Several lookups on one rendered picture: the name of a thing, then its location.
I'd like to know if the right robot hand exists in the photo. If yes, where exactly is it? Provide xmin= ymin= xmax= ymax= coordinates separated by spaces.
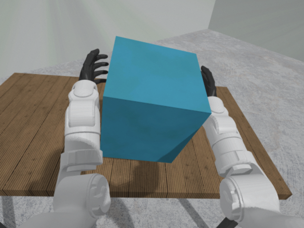
xmin=201 ymin=66 xmax=217 ymax=97

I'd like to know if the left robot hand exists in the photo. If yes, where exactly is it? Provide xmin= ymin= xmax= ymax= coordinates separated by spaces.
xmin=79 ymin=49 xmax=109 ymax=85

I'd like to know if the right robot forearm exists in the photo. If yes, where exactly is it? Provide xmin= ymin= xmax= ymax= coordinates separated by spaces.
xmin=202 ymin=96 xmax=280 ymax=208

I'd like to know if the right robot upper arm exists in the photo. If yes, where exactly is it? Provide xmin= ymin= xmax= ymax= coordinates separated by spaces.
xmin=219 ymin=173 xmax=304 ymax=228

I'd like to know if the table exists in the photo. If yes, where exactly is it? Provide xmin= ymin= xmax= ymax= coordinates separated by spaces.
xmin=0 ymin=73 xmax=292 ymax=228

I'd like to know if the left robot forearm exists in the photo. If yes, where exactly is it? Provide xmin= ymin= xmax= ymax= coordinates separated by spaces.
xmin=53 ymin=80 xmax=103 ymax=208

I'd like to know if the left robot upper arm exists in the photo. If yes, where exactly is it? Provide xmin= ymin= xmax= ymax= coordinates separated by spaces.
xmin=17 ymin=173 xmax=111 ymax=228

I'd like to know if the carton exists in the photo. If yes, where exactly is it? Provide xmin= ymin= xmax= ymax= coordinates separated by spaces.
xmin=100 ymin=36 xmax=212 ymax=163

